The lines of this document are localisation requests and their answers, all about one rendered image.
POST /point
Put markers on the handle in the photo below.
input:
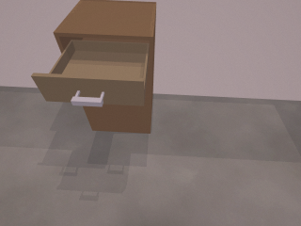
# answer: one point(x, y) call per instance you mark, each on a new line
point(87, 101)

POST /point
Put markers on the drawer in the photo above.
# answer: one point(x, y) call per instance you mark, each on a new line
point(117, 68)

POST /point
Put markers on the cabinet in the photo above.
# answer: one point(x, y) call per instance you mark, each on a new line
point(117, 21)

